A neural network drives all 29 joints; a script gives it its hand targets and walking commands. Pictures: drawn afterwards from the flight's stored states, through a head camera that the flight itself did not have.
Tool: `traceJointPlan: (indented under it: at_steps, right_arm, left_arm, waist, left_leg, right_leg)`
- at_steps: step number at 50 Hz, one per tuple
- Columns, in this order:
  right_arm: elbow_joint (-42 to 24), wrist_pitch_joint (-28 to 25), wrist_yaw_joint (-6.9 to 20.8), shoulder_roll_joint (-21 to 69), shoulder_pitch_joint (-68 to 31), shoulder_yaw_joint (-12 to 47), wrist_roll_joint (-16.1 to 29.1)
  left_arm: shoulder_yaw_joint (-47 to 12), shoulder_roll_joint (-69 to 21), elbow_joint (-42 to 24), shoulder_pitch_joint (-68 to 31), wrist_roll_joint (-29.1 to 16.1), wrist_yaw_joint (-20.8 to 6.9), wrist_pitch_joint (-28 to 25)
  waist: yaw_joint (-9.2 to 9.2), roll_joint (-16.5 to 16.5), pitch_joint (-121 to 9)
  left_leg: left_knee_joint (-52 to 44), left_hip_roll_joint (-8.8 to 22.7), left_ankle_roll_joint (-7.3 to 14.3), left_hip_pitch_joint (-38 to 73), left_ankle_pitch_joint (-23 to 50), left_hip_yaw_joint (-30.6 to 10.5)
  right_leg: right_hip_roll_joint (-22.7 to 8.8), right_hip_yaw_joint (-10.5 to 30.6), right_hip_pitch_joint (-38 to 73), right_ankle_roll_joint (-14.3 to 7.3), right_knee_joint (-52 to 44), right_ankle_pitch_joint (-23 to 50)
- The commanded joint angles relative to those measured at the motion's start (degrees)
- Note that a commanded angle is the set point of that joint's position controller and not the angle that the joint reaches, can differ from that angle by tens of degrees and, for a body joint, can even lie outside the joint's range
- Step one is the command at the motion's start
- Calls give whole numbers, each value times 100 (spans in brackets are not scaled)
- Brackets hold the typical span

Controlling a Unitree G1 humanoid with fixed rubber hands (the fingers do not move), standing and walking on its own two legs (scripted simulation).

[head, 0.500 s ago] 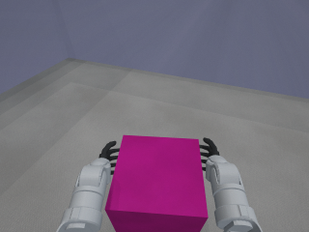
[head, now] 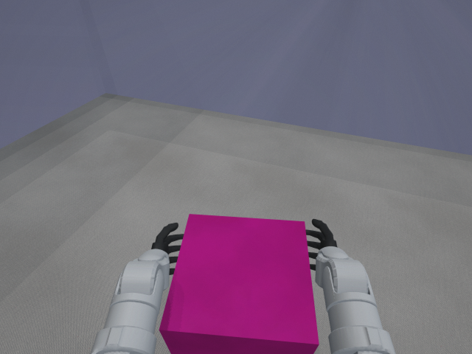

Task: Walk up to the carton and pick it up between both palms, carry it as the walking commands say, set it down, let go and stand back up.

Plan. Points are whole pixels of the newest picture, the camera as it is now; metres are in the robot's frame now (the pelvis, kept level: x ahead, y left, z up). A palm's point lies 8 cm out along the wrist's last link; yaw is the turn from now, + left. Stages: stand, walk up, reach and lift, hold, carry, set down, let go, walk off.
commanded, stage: hold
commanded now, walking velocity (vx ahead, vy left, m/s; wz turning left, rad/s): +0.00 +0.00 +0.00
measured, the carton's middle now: (241, 302) +0.25 +0.00 -0.03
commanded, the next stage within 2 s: carry in 0.32 s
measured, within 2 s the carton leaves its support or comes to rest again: neither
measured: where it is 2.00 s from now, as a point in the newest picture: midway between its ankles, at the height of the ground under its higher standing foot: outside the picture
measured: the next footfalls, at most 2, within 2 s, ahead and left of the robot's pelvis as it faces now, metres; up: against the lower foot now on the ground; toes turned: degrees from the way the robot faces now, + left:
left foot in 0.94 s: +0.07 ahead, +0.06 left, +0.00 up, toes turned +10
right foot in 1.34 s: +0.11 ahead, -0.15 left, +0.00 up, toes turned +11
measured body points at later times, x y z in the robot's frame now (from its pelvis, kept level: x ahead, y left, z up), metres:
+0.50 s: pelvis +0.00 +0.00 +0.00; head -0.06 +0.00 +0.45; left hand +0.30 +0.14 +0.06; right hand +0.31 -0.16 +0.07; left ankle +0.02 +0.12 -0.72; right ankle +0.06 -0.11 -0.71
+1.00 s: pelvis +0.01 -0.02 -0.01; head -0.02 -0.03 +0.44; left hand +0.26 +0.16 +0.08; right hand +0.31 -0.14 +0.09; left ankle +0.03 +0.05 -0.72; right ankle +0.02 -0.14 -0.70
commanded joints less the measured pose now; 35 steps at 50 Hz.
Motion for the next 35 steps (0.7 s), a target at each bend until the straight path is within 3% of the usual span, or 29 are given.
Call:
traceJointPlan:
  at_steps: [1,2,3,4,6,7,8,9,10,12,13,15,16,17,18,19,21,23,25,26,27,28,29,30,31,32,33,34,35]
  right_arm:
    - [-1494,-232,2151,6451,-3814,3424,1776]
    - [-1391,-244,2182,6445,-3842,3337,1776]
    - [-1383,-251,2188,6428,-3867,3371,1830]
    - [-1299,-255,2187,6621,-3929,3422,1825]
    - [-1374,-230,2208,6537,-4019,3512,1877]
    - [-1336,-265,2202,6559,-4166,3512,1867]
    - [-1395,-282,2197,6550,-4141,3494,1879]
    - [-1119,-208,2200,6658,-4073,3449,1808]
    - [-1266,-251,2195,6609,-3969,3549,1834]
    - [-1174,-224,2220,6425,-4036,3344,1818]
    - [-1132,-230,2204,6304,-3949,3323,1712]
    - [-1456,-254,2205,6590,-4062,3557,1868]
    - [-1572,-60,2150,6336,-4036,3573,1790]
    - [-1983,-47,2075,6228,-4316,3662,1866]
    - [-1602,99,2067,6185,-4081,3546,1827]
    - [-2293,95,1987,6213,-4594,3740,1987]
    - [-2511,304,1917,6244,-4395,3795,2109]
    - [-2954,541,1798,6027,-4223,3766,2243]
    - [-3492,834,1630,5898,-4143,3777,2374]
    - [-4042,992,1514,5908,-4111,3969,2501]
    - [-3848,1203,1438,5976,-3651,4074,2475]
    - [-3663,1439,1394,6053,-3312,4095,2461]
    - [-4023,1540,1325,5840,-3521,4127,2549]
    - [-4030,1719,1249,5730,-3195,4154,2522]
    - [-4120,1849,1185,5804,-3028,4162,2497]
    - [-4332,1957,1059,5781,-2849,4115,2496]
    - [-4622,2056,970,5676,-2941,4155,2607]
    - [-4688,2128,958,5414,-2652,4087,2638]
    - [-4683,2178,1001,5672,-2450,4213,2748]
  left_arm:
    - [-3544,-6499,-1823,-4684,-1636,-1493,-381]
    - [-3394,-6381,-1766,-4487,-1527,-1490,-417]
    - [-3517,-6416,-1755,-4596,-1631,-1519,-401]
    - [-3533,-6299,-2015,-4929,-1680,-1509,-472]
    - [-3487,-6382,-1599,-4552,-1584,-1507,-439]
    - [-3345,-6309,-1468,-4606,-1512,-1530,-450]
    - [-3422,-6334,-1676,-4678,-1583,-1540,-479]
    - [-3337,-6214,-1577,-4791,-1508,-1540,-448]
    - [-3422,-6421,-1510,-4640,-1563,-1559,-453]
    - [-3296,-6296,-1430,-4537,-1421,-1532,-401]
    - [-3319,-6313,-1259,-4260,-1430,-1500,-364]
    - [-3447,-6331,-1872,-4744,-1642,-1514,-513]
    - [-3226,-5782,-2187,-4712,-1430,-1476,-163]
    - [-3378,-5945,-2200,-4679,-1440,-1366,-71]
    - [-3309,-5796,-2143,-4364,-1332,-1351,61]
    - [-3555,-6032,-2418,-4713,-1545,-1326,157]
    - [-3845,-6091,-3182,-5036,-1744,-1201,340]
    - [-4101,-6146,-3538,-4786,-1852,-1048,655]
    - [-4355,-6162,-3880,-4670,-2046,-897,993]
    - [-4347,-6129,-4089,-4315,-2113,-811,1140]
    - [-4285,-6044,-4026,-3844,-2163,-805,1303]
    - [-4194,-5987,-4106,-3710,-2156,-727,1464]
    - [-4116,-5862,-4300,-3599,-2119,-627,1549]
    - [-4054,-5771,-4443,-3470,-2182,-579,1696]
    - [-3977,-5724,-4503,-3127,-2152,-520,1781]
    - [-3890,-5816,-4330,-2956,-2208,-452,1933]
    - [-3703,-5667,-4305,-2625,-2111,-365,2012]
    - [-3754,-5540,-4431,-2369,-2051,-279,2084]
    - [-3850,-5461,-5212,-2635,-2166,-243,2041]
  waist:
    - [-83,91,-2111]
    - [67,-81,-2226]
    - [-5,-5,-1978]
    - [48,-129,-2132]
    - [157,8,-2036]
    - [255,-189,-1961]
    - [125,-135,-2166]
    - [228,-283,-2007]
    - [110,-159,-2091]
    - [173,167,-1743]
    - [110,-131,-1705]
    - [141,-181,-2104]
    - [-46,-1168,-2603]
    - [-49,-1124,-2471]
    - [-104,-1004,-2243]
    - [-121,-1041,-2114]
    - [-181,-107,-2057]
    - [-180,1210,-1789]
    - [-140,1304,-1797]
    - [-115,1028,-1952]
    - [-74,835,-2331]
    - [-75,874,-2239]
    - [-61,902,-2268]
    - [37,586,-2516]
    - [93,-439,-3029]
    - [6,-1732,-3131]
    - [46,-1862,-3296]
    - [114,-1320,-3387]
    - [61,-1204,-3146]
  left_leg:
    - [-1647,-54,139,-894,371,-267]
    - [-1645,-1,132,-756,429,-276]
    - [-1672,-39,139,-1046,-35,-292]
    - [-1595,-19,166,-1150,219,-298]
    - [-1570,-23,187,-1069,77,-229]
    - [-1652,-35,202,-1113,-17,-222]
    - [-1620,-17,213,-999,-37,-247]
    - [-1611,-54,240,-1066,-56,-200]
    - [-1560,-76,225,-1125,68,-222]
    - [-1679,-45,185,-1222,-113,-185]
    - [-1717,13,163,-1094,45,-295]
    - [-1666,-10,225,-1280,143,-296]
    - [-382,428,114,-685,75,297]
    - [-120,329,108,-790,-179,279]
    - [-183,366,122,-451,-328,335]
    - [-321,387,181,-611,-407,258]
    - [-1262,1088,510,-616,-528,-830]
    - [-1998,1980,820,-548,-471,-2169]
    - [-1895,2087,1034,-349,725,-2495]
    - [-1516,1942,968,64,1709,-2249]
    - [-1009,1929,959,-45,2647,-2069]
    - [-738,1777,891,-207,3378,-1853]
    - [-621,1593,743,-479,3394,-1782]
    - [19,1296,417,-1139,3296,-1140]
    - [974,674,158,-1742,2027,-441]
    - [1540,129,9,-3000,-895,409]
    - [2102,119,-139,-3228,-1628,1010]
    - [2028,212,-170,-3094,-1739,1060]
    - [2376,214,-186,-2863,-1385,1046]
  right_leg:
    - [326,816,2227,121,-199,589]
    - [345,741,2275,118,-203,563]
    - [332,775,2287,119,-193,272]
    - [303,868,2324,119,-160,386]
    - [305,861,2199,118,-211,178]
    - [339,772,2243,153,-252,126]
    - [318,859,2322,148,-243,122]
    - [321,793,2257,161,-293,58]
    - [308,895,2324,133,-261,219]
    - [334,771,2166,115,-235,98]
    - [316,783,2124,95,-284,230]
    - [338,833,2479,155,-150,372]
    - [-1122,1206,1171,-133,-589,682]
    - [-1289,1374,761,-257,-735,240]
    - [-1263,1250,183,-301,-790,-425]
    - [-1181,1151,0,-276,-856,-1286]
    - [-772,637,-543,5,3,-1454]
    - [-269,107,-1144,283,1494,-1316]
    - [-281,499,-1623,290,2265,-1425]
    - [-274,547,-1712,322,1855,-1468]
    - [-371,761,-1318,188,1492,-1554]
    - [-250,575,-1110,148,1022,-1872]
    - [-10,400,-676,110,448,-1747]
    - [-286,496,507,-50,-457,-516]
    - [-1098,1096,1966,-207,-937,1702]
    - [-1937,1521,3146,-355,-463,4833]
    - [-2482,1473,3343,-715,121,6525]
    - [-2338,1244,2815,-911,178,5446]
    - [-2203,948,2144,-862,-101,4365]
